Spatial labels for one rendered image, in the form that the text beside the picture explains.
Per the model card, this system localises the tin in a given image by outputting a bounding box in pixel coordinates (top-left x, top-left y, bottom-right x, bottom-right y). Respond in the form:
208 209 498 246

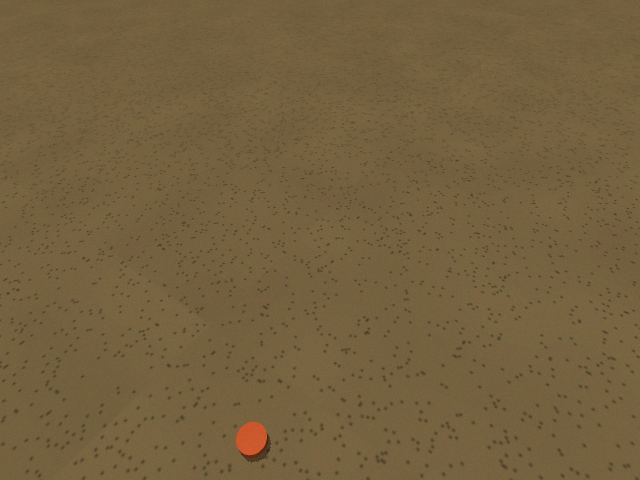
236 422 268 458

